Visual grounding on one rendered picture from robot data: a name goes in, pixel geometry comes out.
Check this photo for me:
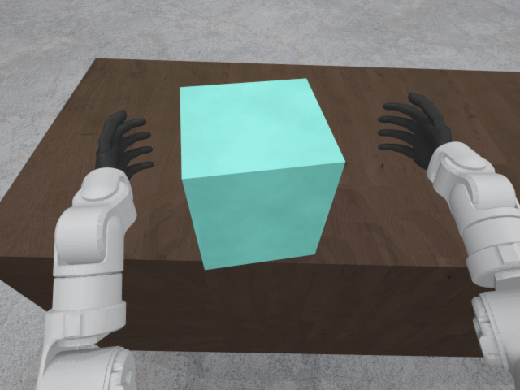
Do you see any robot right hand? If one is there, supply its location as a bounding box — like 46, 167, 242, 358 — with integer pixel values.
378, 93, 452, 170

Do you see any carton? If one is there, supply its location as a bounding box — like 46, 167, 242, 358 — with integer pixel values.
180, 79, 345, 270

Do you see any robot left hand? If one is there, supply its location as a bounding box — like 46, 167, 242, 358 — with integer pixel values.
95, 110, 154, 180

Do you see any right robot forearm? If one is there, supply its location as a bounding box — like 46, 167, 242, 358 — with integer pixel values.
427, 141, 520, 291

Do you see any left robot upper arm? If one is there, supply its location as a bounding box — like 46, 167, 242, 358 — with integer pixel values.
39, 346, 137, 390

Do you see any right robot upper arm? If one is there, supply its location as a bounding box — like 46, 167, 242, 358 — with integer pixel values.
471, 288, 520, 390

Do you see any pedestal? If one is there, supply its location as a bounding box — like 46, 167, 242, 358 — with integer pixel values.
0, 58, 520, 358

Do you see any left robot forearm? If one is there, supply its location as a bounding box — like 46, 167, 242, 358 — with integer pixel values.
36, 167, 137, 390

